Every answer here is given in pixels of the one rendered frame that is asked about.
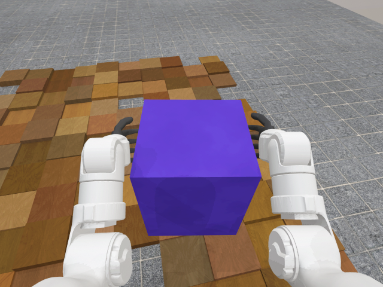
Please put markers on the carton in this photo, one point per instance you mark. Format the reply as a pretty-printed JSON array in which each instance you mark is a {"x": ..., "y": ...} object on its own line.
[{"x": 194, "y": 169}]

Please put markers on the left robot hand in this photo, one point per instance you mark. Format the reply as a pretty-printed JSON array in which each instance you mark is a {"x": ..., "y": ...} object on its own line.
[{"x": 119, "y": 130}]

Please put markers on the right robot forearm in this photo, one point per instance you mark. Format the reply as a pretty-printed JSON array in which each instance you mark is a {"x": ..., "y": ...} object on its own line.
[{"x": 291, "y": 165}]

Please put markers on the robot left upper arm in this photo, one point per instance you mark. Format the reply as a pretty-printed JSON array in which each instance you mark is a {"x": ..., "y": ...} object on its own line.
[{"x": 95, "y": 260}]

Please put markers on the robot right upper arm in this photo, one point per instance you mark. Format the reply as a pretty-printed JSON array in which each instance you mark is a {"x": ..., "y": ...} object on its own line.
[{"x": 307, "y": 256}]

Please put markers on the left robot forearm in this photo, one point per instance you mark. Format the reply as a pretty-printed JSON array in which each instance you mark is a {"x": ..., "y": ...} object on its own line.
[{"x": 100, "y": 201}]

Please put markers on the right robot hand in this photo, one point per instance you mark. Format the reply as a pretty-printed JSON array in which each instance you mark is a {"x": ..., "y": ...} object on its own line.
[{"x": 264, "y": 121}]

